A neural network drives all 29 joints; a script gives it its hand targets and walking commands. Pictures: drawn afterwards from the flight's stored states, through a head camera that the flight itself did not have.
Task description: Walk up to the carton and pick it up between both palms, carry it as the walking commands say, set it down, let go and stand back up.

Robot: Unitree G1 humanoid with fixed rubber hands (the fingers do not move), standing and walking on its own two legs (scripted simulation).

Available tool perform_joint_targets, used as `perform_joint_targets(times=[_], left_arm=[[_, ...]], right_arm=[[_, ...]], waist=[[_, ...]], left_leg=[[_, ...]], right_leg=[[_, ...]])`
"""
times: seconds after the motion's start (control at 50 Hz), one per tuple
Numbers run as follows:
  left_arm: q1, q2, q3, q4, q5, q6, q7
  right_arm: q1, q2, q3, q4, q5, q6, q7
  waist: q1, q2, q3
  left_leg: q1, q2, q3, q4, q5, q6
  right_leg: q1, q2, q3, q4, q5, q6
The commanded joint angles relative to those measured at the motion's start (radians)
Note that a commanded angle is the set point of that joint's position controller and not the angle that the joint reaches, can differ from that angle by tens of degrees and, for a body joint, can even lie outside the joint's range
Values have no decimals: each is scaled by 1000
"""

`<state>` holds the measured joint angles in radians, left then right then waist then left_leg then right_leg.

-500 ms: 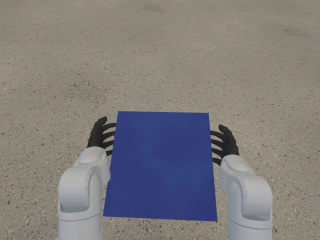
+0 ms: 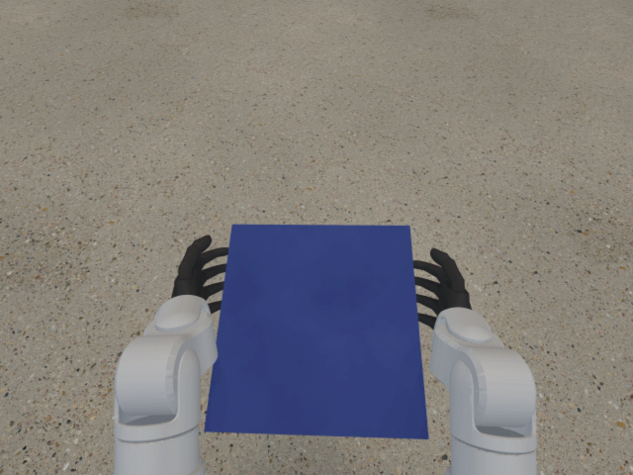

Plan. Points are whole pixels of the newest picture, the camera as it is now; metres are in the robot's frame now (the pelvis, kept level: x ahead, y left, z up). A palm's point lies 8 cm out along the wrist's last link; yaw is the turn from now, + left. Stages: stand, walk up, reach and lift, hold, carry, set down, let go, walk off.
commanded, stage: carry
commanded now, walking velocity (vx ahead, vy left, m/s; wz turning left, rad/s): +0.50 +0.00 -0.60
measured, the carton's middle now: (320, 340) +0.28 +0.00 +0.00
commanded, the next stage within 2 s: none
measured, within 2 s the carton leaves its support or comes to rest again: neither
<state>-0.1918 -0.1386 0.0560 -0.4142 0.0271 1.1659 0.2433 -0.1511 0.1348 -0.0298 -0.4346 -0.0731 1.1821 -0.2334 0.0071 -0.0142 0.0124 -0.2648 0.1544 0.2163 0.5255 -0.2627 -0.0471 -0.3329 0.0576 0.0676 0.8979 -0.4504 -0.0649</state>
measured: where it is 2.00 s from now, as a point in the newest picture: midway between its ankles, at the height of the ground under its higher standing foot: (429, 297)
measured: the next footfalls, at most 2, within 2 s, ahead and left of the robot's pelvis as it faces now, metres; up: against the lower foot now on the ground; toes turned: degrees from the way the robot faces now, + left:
right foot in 0.10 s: +0.09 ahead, -0.13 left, +0.00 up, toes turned +1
left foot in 0.34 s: +0.30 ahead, +0.05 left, +0.00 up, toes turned +0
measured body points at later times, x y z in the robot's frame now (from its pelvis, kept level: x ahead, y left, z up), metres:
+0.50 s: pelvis +0.26 -0.06 +0.00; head +0.29 -0.06 +0.45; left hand +0.58 +0.00 +0.08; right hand +0.50 -0.28 +0.09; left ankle +0.26 +0.05 -0.73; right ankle +0.14 -0.15 -0.68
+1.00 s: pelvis +0.51 -0.20 -0.01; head +0.56 -0.20 +0.44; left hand +0.84 -0.21 +0.06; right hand +0.70 -0.46 +0.06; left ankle +0.56 -0.11 -0.73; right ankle +0.37 -0.25 -0.70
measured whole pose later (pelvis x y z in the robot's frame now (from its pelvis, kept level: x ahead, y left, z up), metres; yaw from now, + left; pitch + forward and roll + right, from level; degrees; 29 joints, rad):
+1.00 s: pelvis +0.51 -0.20 -0.01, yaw -29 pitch +6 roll -1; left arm -0.19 -0.14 0.06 -0.40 0.03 1.16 0.25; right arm -0.15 0.13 -0.02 -0.40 -0.07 1.17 -0.24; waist 0.01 -0.03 -0.03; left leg -0.42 0.11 0.18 0.66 -0.32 0.00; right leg -0.36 0.12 0.10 0.88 -0.46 -0.05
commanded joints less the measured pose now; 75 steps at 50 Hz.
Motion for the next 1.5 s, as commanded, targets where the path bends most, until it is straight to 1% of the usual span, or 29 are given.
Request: perform_joint_targets(times=[0.0,0.06,0.08,0.12,0.16,0.24,0.32,0.36,0.38,0.48,0.62,0.66,0.68,0.7,0.74,0.82,0.9,0.92,0.94,0.96,1.02,1.12,1.16,1.2,1.38,1.42,1.44,1.46,1.48], left_arm=[[-409,-949,-570,-177,-300,28,-214],[-399,-967,-548,-112,-309,50,-213],[-393,-976,-545,-103,-319,53,-212],[-373,-948,-522,-77,-309,55,-208],[-410,-968,-540,-92,-308,49,-210],[-408,-1039,-553,-144,-324,7,-223],[-421,-1030,-574,-213,-320,-26,-219],[-401,-1007,-596,-234,-319,-28,-210],[-441,-981,-612,-256,-322,-30,-212],[-410,-969,-584,-157,-293,1,-213],[-471,-957,-566,-145,-308,38,-206],[-433,-986,-549,-112,-306,45,-206],[-463,-981,-539,-109,-307,44,-206],[-406,-952,-525,-64,-295,50,-203],[-409,-983,-542,-74,-292,40,-211],[-384,-1055,-556,-99,-314,0,-231],[-385,-1018,-589,-208,-314,-37,-214],[-376,-982,-594,-233,-309,-45,-209],[-427,-987,-622,-286,-314,-49,-209],[-486,-964,-621,-293,-317,-51,-211],[-424,-974,-605,-205,-296,-43,-208],[-410,-954,-574,-144,-296,-1,-199],[-390,-953,-562,-133,-296,10,-197],[-362,-935,-540,-112,-284,12,-201],[-352,-1010,-569,-197,-309,-34,-211],[-403,-995,-592,-236,-318,-49,-213],[-469,-980,-605,-289,-331,-51,-213],[-485,-976,-607,-280,-334,-53,-219],[-445,-977,-606,-232,-319,-47,-218]], right_arm=[[-443,977,572,-191,335,-17,187],[-453,946,556,-173,328,3,176],[-474,932,543,-157,326,8,174],[-459,955,571,-138,331,20,177],[-497,985,580,-168,358,13,179],[-530,1078,622,-247,388,-33,185],[-521,1094,629,-275,406,-67,188],[-464,1081,616,-267,408,-79,185],[-450,1061,604,-243,389,-83,186],[-428,1015,575,-166,348,-47,196],[-414,951,538,-99,313,0,189],[-474,934,530,-109,318,8,185],[-464,958,543,-102,318,11,187],[-435,936,553,-92,315,13,187],[-472,992,577,-143,340,-2,189],[-534,1086,622,-209,376,-51,198],[-447,1081,608,-223,379,-82,199],[-409,1072,609,-226,386,-88,196],[-444,1053,598,-236,381,-103,195],[-460,1052,585,-208,369,-107,193],[-433,1027,573,-191,345,-88,202],[-456,949,533,-155,313,-48,188],[-429,933,538,-141,307,-31,182],[-444,954,581,-156,327,-23,183],[-527,1048,635,-289,388,-70,192],[-485,1067,626,-256,386,-83,195],[-479,1047,606,-246,378,-93,192],[-451,1042,577,-203,360,-98,196],[-404,1040,565,-164,339,-88,203]], waist=[[10,260,-363],[32,202,-346],[64,91,-352],[31,-344,-317],[31,-166,-314],[43,-258,-449],[-7,-108,-597],[-3,284,-783],[-6,279,-725],[-7,191,-408],[14,314,-325],[83,114,-372],[36,-225,-376],[27,-301,-364],[25,-165,-356],[48,-248,-453],[-10,-59,-635],[-36,66,-759],[-10,368,-768],[-22,422,-696],[-23,218,-499],[-9,317,-395],[9,136,-433],[15,-262,-447],[24,-189,-604],[-22,-4,-735],[-21,308,-737],[-34,431,-677],[-36,312,-611]], left_leg=[[293,334,-56,-191,177,64],[233,216,64,186,221,2],[56,148,45,408,264,-40],[-514,-143,-128,664,-466,-99],[-605,-104,-198,599,-441,-100],[-563,-112,-193,291,-314,-76],[155,-132,-107,-146,31,-37],[1036,364,-453,-46,780,78],[998,385,-440,34,1048,146],[514,347,-187,-166,424,123],[345,239,96,99,655,20],[3,119,49,615,636,-65],[-335,-68,-28,812,-49,-94],[-556,-180,-163,883,-401,-89],[-516,-103,-242,677,-348,-79],[-435,-113,-182,252,-337,-79],[215,-75,-78,-175,230,-46],[627,142,-227,-86,631,32],[950,349,-403,103,1343,120],[916,351,-385,129,1541,176],[710,292,-237,27,1096,111],[455,167,4,136,939,14],[154,84,-15,423,749,-60],[-338,-158,-100,549,-355,-85],[-191,-165,-38,45,-3,-40],[478,92,-198,8,943,74],[788,282,-400,181,1677,215],[807,303,-416,174,1765,292],[706,307,-407,129,1535,283]], right_leg=[[-62,-108,-156,-237,-46,44],[114,14,-153,-497,65,-5],[261,-8,31,-547,129,-54],[506,-252,759,-570,869,-210],[612,-208,581,-429,1131,-212],[749,-183,482,-392,1217,-181],[260,-9,143,-127,1248,-64],[-452,-2,-52,253,-12,58],[-483,-54,-23,332,-86,48],[-382,-126,-97,53,-43,71],[-41,8,-247,-294,0,-8],[329,32,44,-456,231,-103],[487,-166,520,-465,753,-189],[590,-217,787,-472,1102,-270],[526,-213,605,-433,1027,-225],[578,-182,448,-396,1109,-188],[186,-51,101,-114,1200,-21],[-124,-54,18,63,821,59],[-444,-9,-52,218,-36,85],[-490,-8,-60,243,-172,92],[-485,-75,-85,-8,-92,88],[-159,-16,-196,-423,117,77],[152,-97,64,-440,783,-6],[494,-283,413,-322,1939,-128],[491,-166,168,-140,1726,-24],[-24,-105,25,108,1010,83],[-362,19,-73,329,68,107],[-474,23,-79,422,-246,109],[-488,-26,-51,388,-255,83]])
